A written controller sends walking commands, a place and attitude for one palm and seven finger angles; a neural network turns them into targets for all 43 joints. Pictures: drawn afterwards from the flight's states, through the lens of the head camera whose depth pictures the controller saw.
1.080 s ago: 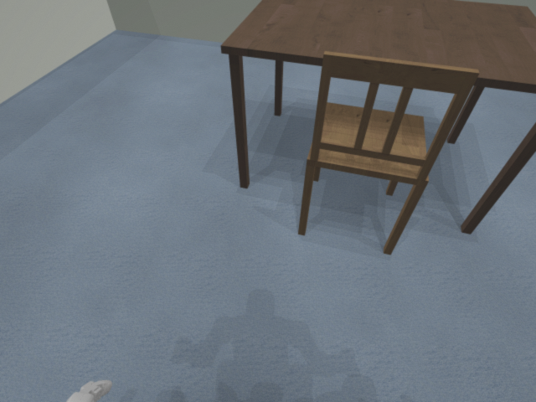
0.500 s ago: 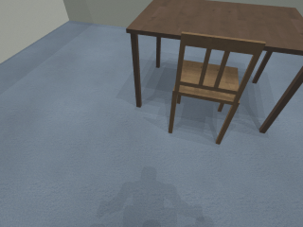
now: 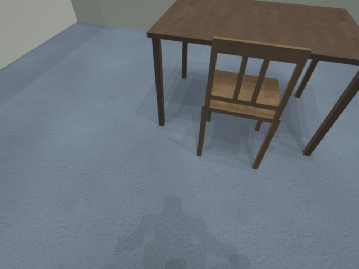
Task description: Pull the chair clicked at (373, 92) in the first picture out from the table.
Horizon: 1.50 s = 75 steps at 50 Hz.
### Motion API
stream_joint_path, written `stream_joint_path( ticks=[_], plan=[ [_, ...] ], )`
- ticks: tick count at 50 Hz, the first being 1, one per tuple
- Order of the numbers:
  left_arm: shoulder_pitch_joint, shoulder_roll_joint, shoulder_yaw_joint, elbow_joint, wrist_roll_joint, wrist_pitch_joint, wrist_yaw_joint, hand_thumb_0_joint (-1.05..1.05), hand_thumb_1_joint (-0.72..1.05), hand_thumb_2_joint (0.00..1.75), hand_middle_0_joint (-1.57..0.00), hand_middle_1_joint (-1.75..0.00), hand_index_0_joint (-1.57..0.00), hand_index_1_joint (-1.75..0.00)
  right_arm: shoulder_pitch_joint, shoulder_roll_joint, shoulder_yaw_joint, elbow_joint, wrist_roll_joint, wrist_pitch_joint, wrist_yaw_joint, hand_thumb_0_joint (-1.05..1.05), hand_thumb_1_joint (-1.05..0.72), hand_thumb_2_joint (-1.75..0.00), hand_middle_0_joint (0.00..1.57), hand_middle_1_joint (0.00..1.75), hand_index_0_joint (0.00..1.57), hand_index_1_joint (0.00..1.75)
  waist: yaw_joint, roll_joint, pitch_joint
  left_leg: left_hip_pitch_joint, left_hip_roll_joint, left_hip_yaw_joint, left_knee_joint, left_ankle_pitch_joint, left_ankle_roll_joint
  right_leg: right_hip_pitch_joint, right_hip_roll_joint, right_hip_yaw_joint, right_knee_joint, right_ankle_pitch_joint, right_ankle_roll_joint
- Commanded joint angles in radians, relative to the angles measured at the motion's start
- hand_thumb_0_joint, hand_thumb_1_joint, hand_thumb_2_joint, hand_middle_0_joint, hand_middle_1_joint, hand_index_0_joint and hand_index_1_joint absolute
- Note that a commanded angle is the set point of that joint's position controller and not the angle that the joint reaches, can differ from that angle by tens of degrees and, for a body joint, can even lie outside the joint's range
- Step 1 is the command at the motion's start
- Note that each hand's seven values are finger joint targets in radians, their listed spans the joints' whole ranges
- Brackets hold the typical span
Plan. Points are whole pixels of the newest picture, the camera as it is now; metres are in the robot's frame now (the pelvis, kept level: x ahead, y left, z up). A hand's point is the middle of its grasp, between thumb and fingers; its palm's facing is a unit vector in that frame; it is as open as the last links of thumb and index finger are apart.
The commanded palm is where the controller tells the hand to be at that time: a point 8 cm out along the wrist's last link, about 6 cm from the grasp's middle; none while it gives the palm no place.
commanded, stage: look at it before walking up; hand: left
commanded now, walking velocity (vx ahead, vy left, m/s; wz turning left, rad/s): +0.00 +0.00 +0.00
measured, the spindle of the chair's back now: (240, 78) +0.97 -0.24 -0.11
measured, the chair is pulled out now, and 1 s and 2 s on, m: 0.00 0.00 0.00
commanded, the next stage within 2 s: walk to a spot facing it in 0.36 s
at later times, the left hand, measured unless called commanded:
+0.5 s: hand out of the picture +0.09 +0.25 -0.15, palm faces -0.02 -0.94 -0.34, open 7.4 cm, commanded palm none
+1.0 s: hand out of the picture +0.06 +0.16 -0.16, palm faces -0.16 -0.95 -0.27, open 7.4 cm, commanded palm none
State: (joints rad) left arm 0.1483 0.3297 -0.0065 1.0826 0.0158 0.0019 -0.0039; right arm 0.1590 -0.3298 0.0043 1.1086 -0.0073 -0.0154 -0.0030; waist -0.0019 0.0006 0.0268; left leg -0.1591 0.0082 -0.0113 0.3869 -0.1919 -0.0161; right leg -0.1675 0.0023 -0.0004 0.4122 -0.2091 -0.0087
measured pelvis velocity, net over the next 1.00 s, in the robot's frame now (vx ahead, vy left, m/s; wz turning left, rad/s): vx -0.01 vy -0.03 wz -0.23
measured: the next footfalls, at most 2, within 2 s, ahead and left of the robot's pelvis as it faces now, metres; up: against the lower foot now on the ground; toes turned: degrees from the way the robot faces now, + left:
left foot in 1.42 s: +0.06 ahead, +0.11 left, +0.00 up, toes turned -28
right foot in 1.92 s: +0.12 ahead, -0.27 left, +0.00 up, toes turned -54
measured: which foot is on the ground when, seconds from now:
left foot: down 0.00-0.86, up 0.88-1.00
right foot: down 0.00-1.00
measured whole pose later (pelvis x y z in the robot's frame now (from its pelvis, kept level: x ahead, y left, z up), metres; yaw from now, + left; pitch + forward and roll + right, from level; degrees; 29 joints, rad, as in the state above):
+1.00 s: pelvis -0.01 -0.03 -0.01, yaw -13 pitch -1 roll +3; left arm 0.28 0.19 0.04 0.94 0.02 0.04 0.00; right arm 0.16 -0.24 -0.06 0.98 -0.01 0.05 -0.01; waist 0.04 0.02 0.09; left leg -0.46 0.05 0.01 1.09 -0.38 -0.05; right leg -0.30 0.06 0.03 0.57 -0.25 -0.09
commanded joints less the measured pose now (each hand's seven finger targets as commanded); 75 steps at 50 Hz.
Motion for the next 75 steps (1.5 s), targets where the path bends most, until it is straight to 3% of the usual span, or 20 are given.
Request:
stream_joint_path(
  ticks=[1, 25, 29, 33, 37, 39, 41, 42, 43, 44, 48, 52, 60, 66, 69, 70, 71, 72, 73, 75],
  plan=[
    [-0.031, 0.211, 0.044, -0.065, -0.004, -0.027, 0.014, 0.00, 0.90, 0.90, -0.20, -0.30, -0.20, -0.30, -0.049, -0.206, -0.040, -0.063, -0.002, -0.019, -0.010, 0.00, -0.90, -0.90, 0.20, 0.30, 0.20, 0.30, 0.005, -0.005, -0.029, -0.015, 0.102, -0.098, -0.074, 0.045, 0.039, -0.017, -0.118, 0.120, -0.100, 0.001, -0.025],
    [-0.041, 0.219, 0.048, -0.067, -0.004, -0.026, 0.015, 0.00, 0.90, 0.90, -0.20, -0.30, -0.20, -0.30, -0.074, -0.217, -0.042, -0.067, -0.002, -0.022, -0.017, 0.00, -0.90, -0.90, 0.20, 0.30, 0.20, 0.30, 0.002, -0.002, -0.047, 0.048, 0.116, -0.075, -0.071, 0.150, 0.036, 0.015, -0.115, 0.120, -0.084, 0.173, -0.027],
    [0.025, 0.114, 0.040, -0.081, -0.003, 0.011, 0.018, 0.00, 0.90, 0.90, -0.20, -0.30, -0.20, -0.30, -0.002, -0.099, -0.033, -0.080, -0.004, 0.002, -0.025, 0.00, -0.90, -0.90, 0.20, 0.30, 0.20, 0.30, -0.003, -0.016, -0.043, 0.046, 0.123, -0.010, 0.003, 0.143, 0.016, -0.049, -0.107, 0.147, -0.011, 0.247, -0.019],
    [0.044, 0.110, 0.056, -0.130, 0.001, 0.028, 0.011, 0.00, 0.90, 0.90, -0.20, -0.30, -0.20, -0.30, 0.017, -0.123, -0.059, -0.130, -0.006, 0.014, -0.033, 0.00, -0.90, -0.90, 0.20, 0.30, 0.20, 0.30, -0.005, 0.030, -0.052, 0.057, 0.171, -0.015, 0.025, 0.154, 0.038, -0.131, -0.062, 0.132, 0.107, 0.246, -0.014],
    [0.074, 0.066, 0.066, -0.171, 0.003, 0.039, 0.000, 0.00, 0.90, 0.90, -0.20, -0.30, -0.20, -0.30, -0.002, -0.140, -0.083, -0.178, -0.007, 0.014, -0.033, 0.00, -0.90, -0.90, 0.20, 0.30, 0.20, 0.30, 0.011, 0.161, -0.036, 0.030, 0.309, -0.074, -0.018, 0.228, 0.132, -0.217, 0.003, 0.039, 0.354, -0.130, 0.013],
    [0.107, 0.045, 0.074, -0.184, 0.002, 0.043, -0.006, 0.00, 0.90, 0.90, -0.20, -0.30, -0.20, -0.30, -0.036, -0.135, -0.090, -0.202, -0.010, 0.013, -0.031, 0.00, -0.90, -0.90, 0.20, 0.30, 0.20, 0.30, 0.032, 0.192, -0.025, -0.028, 0.347, -0.046, -0.001, 0.275, 0.162, -0.181, -0.024, 0.019, 0.402, -0.255, 0.017],
    [0.201, 0.049, 0.085, -0.173, 0.006, 0.034, -0.011, 0.00, 0.90, 0.90, -0.20, -0.30, -0.20, -0.30, -0.077, -0.127, -0.095, -0.225, -0.011, 0.017, -0.029, 0.00, -0.90, -0.90, 0.20, 0.30, 0.20, 0.30, 0.084, 0.105, -0.047, -0.102, 0.288, 0.050, 0.179, 0.210, 0.094, -0.051, -0.040, 0.021, 0.210, -0.094, 0.005],
    [0.233, 0.109, 0.100, -0.168, 0.017, 0.020, -0.004, 0.00, 0.90, 0.90, -0.20, -0.30, -0.20, -0.30, -0.061, -0.078, -0.091, -0.235, -0.005, 0.027, -0.025, 0.00, -0.90, -0.90, 0.20, 0.30, 0.20, 0.30, 0.093, -0.121, -0.044, -0.215, 0.156, 0.140, 0.418, -0.017, 0.008, 0.007, -0.138, 0.202, 0.000, 0.112, -0.030],
    [0.246, 0.203, 0.118, -0.176, 0.019, 0.009, 0.012, 0.00, 0.90, 0.90, -0.20, -0.30, -0.20, -0.30, -0.061, 0.001, -0.074, -0.272, -0.001, 0.030, -0.019, 0.00, -0.90, -0.90, 0.20, 0.30, 0.20, 0.30, 0.084, -0.369, -0.030, -0.422, 0.012, 0.120, 0.654, -0.405, -0.046, 0.022, -0.368, 0.588, -0.126, 0.348, -0.129],
    [0.257, 0.184, 0.116, -0.179, 0.005, 0.015, 0.022, 0.00, 0.90, 0.90, -0.20, -0.30, -0.20, -0.30, -0.068, -0.033, -0.082, -0.267, -0.001, 0.038, -0.025, 0.00, -0.90, -0.90, 0.20, 0.30, 0.20, 0.30, 0.089, -0.252, -0.052, -0.390, 0.030, -0.015, 0.731, -0.385, -0.030, -0.002, -0.364, 0.557, -0.144, 0.266, -0.175],
    [0.126, 0.085, 0.102, -0.226, -0.003, 0.007, 0.017, 0.00, 0.90, 0.90, -0.20, -0.30, -0.20, -0.30, -0.029, -0.024, -0.090, -0.221, -0.008, 0.037, -0.015, 0.00, -0.90, -0.90, 0.20, 0.30, 0.20, 0.30, 0.023, -0.090, -0.016, -0.388, 0.064, -0.030, 0.766, -0.144, -0.042, -0.064, -0.206, 0.408, -0.132, 0.088, -0.136],
    [0.167, 0.065, 0.108, -0.216, -0.003, 0.001, 0.018, 0.00, 0.90, 0.90, -0.20, -0.30, -0.20, -0.30, -0.006, -0.006, -0.091, -0.213, -0.012, 0.042, -0.020, 0.00, -0.90, -0.90, 0.20, 0.30, 0.20, 0.30, 0.028, -0.107, -0.072, -0.414, 0.052, -0.030, 0.740, -0.100, -0.057, 0.020, -0.168, 0.384, -0.123, 0.102, -0.110],
    [0.205, 0.070, 0.119, -0.210, 0.006, 0.009, 0.017, 0.00, 0.90, 0.90, -0.20, -0.30, -0.20, -0.30, -0.052, 0.002, -0.086, -0.255, -0.010, 0.035, -0.030, 0.00, -0.90, -0.90, 0.20, 0.30, 0.20, 0.30, 0.051, -0.121, -0.084, -0.399, 0.031, -0.044, 0.597, -0.172, -0.058, 0.042, -0.166, 0.487, -0.116, 0.110, -0.161],
    [0.153, 0.093, 0.126, -0.237, 0.015, 0.015, 0.008, 0.00, 0.90, 0.90, -0.20, -0.30, -0.20, -0.30, -0.010, 0.005, -0.082, -0.279, -0.004, 0.012, -0.018, 0.00, -0.90, -0.90, 0.20, 0.30, 0.20, 0.30, 0.049, -0.172, -0.066, -0.173, -0.013, -0.021, 0.291, -0.267, -0.017, -0.141, -0.131, 0.577, -0.199, -0.298, -0.172],
    [0.051, 0.075, 0.125, -0.271, 0.008, 0.017, -0.001, 0.00, 0.90, 0.90, -0.20, -0.30, -0.20, -0.30, 0.221, -0.027, -0.095, -0.216, 0.002, -0.008, -0.030, 0.00, -0.90, -0.90, 0.20, 0.30, 0.20, 0.30, -0.066, -0.104, -0.109, 0.297, -0.003, -0.012, -0.033, -0.175, 0.032, -0.445, 0.000, 0.448, -0.076, -0.391, -0.067],
    [0.051, 0.012, 0.113, -0.288, 0.002, 0.017, -0.012, 0.00, 0.90, 0.90, -0.20, -0.30, -0.20, -0.30, 0.281, -0.112, -0.111, -0.206, -0.008, -0.012, -0.042, 0.00, -0.90, -0.90, 0.20, 0.30, 0.20, 0.30, -0.101, 0.139, -0.100, 0.410, 0.208, -0.244, -0.175, -0.410, 0.076, -0.634, 0.115, 0.293, 0.170, -0.436, -0.020],
    [0.034, -0.011, 0.116, -0.318, -0.003, 0.006, -0.019, 0.00, 0.90, 0.90, -0.20, -0.30, -0.20, -0.30, 0.234, -0.177, -0.120, -0.236, -0.006, -0.015, -0.042, 0.00, -0.90, -0.90, 0.20, 0.30, 0.20, 0.30, -0.077, 0.319, -0.038, 0.314, 0.461, -0.520, -0.271, -0.574, 0.130, -0.732, 0.116, 0.128, 0.434, -0.352, 0.017],
    [-0.014, 0.031, 0.126, -0.326, 0.010, 0.000, -0.026, 0.00, 0.90, 0.90, -0.20, -0.30, -0.20, -0.30, 0.173, -0.152, -0.105, -0.263, -0.010, -0.018, -0.040, 0.00, -0.90, -0.90, 0.20, 0.30, 0.20, 0.30, -0.062, 0.172, 0.074, 0.115, 0.500, -0.529, -0.310, -0.578, 0.181, -0.695, 0.022, 0.123, 0.556, -0.264, 0.027],
    [0.040, 0.033, 0.137, -0.303, 0.021, -0.001, -0.040, 0.00, 0.90, 0.90, -0.20, -0.30, -0.20, -0.30, 0.112, -0.101, -0.086, -0.277, -0.017, -0.024, -0.034, 0.00, -0.90, -0.90, 0.20, 0.30, 0.20, 0.30, -0.004, 0.108, 0.074, 0.048, 0.410, -0.425, -0.293, -0.504, 0.164, -0.637, 0.012, 0.101, 0.641, -0.164, 0.034],
    [0.095, 0.002, 0.132, -0.249, 0.026, 0.012, -0.055, 0.00, 0.90, 0.90, -0.20, -0.30, -0.20, -0.30, 0.081, -0.043, -0.069, -0.269, -0.016, -0.039, -0.034, 0.00, -0.90, -0.90, 0.20, 0.30, 0.20, 0.30, 0.029, 0.116, 0.079, -0.023, 0.287, -0.186, -0.253, -0.345, 0.097, -0.587, 0.003, 0.062, 0.761, -0.044, 0.038]
  ],
)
